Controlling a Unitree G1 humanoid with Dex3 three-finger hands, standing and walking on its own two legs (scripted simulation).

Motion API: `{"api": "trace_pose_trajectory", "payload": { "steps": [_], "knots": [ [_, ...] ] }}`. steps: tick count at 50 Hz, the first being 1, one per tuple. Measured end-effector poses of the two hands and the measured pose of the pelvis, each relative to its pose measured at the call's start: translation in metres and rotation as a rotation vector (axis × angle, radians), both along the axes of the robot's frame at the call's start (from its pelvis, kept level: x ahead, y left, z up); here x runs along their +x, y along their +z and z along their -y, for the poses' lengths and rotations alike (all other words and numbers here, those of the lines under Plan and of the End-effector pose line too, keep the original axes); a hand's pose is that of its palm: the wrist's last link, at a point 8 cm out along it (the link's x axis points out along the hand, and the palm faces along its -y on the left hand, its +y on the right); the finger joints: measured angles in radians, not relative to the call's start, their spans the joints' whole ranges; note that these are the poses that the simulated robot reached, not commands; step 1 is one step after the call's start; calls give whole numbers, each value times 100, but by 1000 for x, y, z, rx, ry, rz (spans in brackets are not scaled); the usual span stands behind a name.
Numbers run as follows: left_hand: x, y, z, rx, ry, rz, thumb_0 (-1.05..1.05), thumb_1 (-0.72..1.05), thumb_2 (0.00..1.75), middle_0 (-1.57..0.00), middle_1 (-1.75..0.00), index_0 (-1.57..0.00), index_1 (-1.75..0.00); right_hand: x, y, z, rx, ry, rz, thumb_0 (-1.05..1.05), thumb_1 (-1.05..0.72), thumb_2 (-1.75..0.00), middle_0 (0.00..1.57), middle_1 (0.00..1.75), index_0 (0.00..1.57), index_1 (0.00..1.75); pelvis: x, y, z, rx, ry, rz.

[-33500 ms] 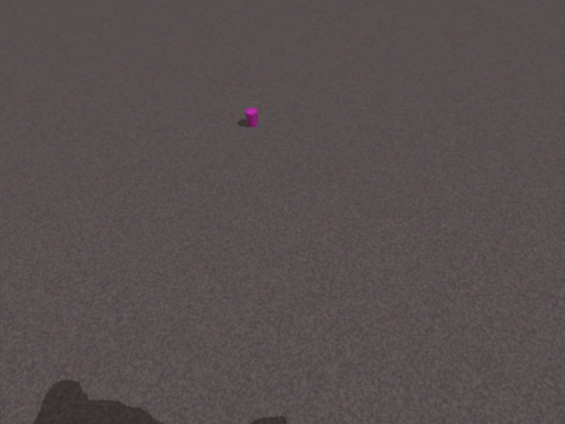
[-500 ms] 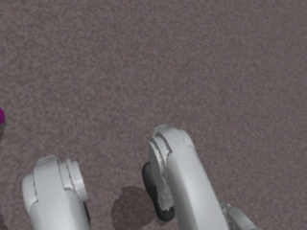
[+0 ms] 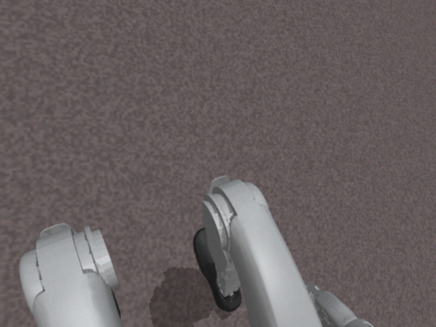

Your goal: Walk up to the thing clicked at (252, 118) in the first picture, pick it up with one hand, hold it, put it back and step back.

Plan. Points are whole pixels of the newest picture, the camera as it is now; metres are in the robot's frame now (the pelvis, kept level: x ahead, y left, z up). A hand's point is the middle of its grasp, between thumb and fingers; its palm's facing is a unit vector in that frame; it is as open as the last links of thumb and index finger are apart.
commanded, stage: open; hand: left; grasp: from above
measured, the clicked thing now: out of the picture +0.45 +0.34 -0.25
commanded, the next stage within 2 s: withdraw in 0.68 s
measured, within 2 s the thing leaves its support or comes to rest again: neither
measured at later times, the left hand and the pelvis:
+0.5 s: hand out of the picture +0.44 +0.34 -0.22, palm faces -0.43 -0.14 -0.89, open 13.7 cm; pelvis +0.00 +0.00 +0.00, yaw -1 degrees
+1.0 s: hand out of the picture +0.45 +0.34 -0.21, palm faces -0.38 -0.13 -0.91, open 14.0 cm; pelvis +0.00 +0.00 +0.00, yaw +0 degrees
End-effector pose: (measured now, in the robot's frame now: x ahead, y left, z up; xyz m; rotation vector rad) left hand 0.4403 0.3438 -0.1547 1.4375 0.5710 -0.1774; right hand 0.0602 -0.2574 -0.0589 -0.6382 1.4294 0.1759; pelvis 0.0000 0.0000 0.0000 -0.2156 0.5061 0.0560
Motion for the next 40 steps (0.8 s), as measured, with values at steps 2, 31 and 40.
{"api": "trace_pose_trajectory", "payload": {
  "steps": [2, 31, 40],
  "knots": [
    [-1, -1, 0, 1, -3, -2, -2, -6, 73, -58, -93, -52, -89, -1, 1, -1, 2, 2, -1, 0, -90, -90, 20, 30, 20, 30, 0, 0, 0, -1, 0, 2],
    [6, -12, -1, 7, 21, 10, -1, -52, 100, -10, -109, -11, -108, 2, 4, -5, 29, 14, -7, 0, -90, -90, 20, 30, 20, 30, 2, 0, -3, -14, -3, -6],
    [2, -11, 1, -1, 16, 3, -1, -50, 99, -9, -108, -10, -107, 7, 3, -4, 21, 16, -2, 0, -90, -90, 20, 30, 20, 30, 1, 1, -2, -13, -1, -8]
  ]
}}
